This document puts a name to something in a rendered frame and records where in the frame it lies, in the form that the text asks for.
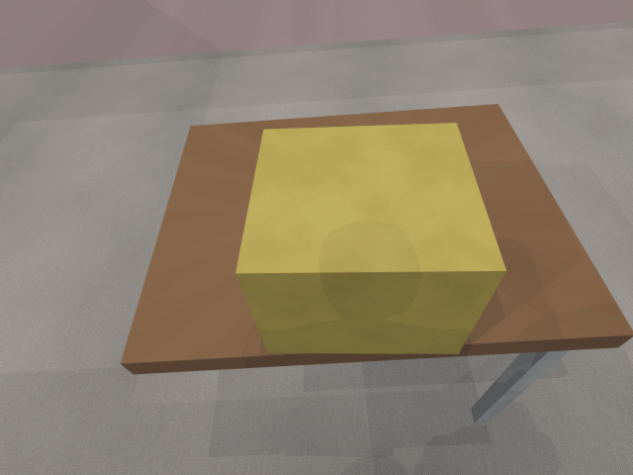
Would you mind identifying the carton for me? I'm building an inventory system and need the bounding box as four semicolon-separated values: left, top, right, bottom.
235;123;506;354

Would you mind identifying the table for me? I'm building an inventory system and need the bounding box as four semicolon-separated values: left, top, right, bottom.
121;104;633;423

